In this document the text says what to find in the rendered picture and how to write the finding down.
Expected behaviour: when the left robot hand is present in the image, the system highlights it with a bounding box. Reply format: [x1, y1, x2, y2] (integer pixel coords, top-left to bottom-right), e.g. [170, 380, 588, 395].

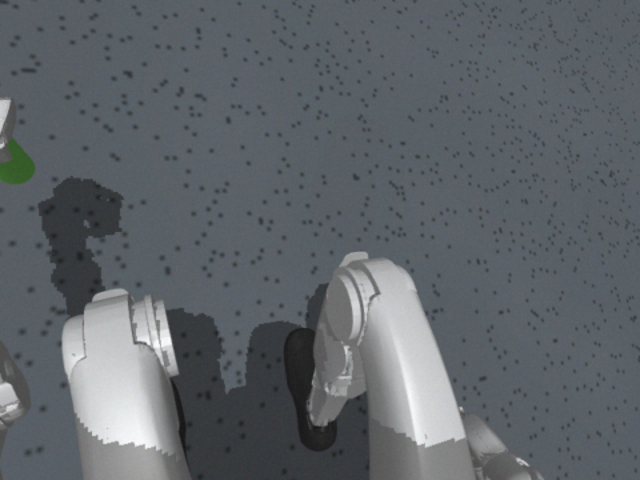
[0, 82, 16, 163]

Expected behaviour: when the right robot arm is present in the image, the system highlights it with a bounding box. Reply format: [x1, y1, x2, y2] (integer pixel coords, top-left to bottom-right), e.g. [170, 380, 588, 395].
[482, 453, 544, 480]

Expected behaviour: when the right robot foot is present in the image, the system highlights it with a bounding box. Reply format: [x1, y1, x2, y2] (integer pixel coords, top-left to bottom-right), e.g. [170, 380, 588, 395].
[284, 328, 337, 452]

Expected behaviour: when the left robot arm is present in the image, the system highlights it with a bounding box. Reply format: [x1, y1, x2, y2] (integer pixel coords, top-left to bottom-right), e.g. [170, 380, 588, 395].
[0, 340, 31, 480]

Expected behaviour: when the left robot foot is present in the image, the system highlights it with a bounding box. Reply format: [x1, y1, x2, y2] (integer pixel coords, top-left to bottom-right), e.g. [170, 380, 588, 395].
[170, 378, 191, 475]

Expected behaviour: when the right robot hand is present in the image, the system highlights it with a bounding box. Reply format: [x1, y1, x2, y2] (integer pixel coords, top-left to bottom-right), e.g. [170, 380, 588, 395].
[457, 404, 510, 480]

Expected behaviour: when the can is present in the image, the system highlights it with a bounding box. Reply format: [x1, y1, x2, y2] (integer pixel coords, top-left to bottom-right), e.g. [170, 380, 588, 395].
[0, 137, 35, 184]

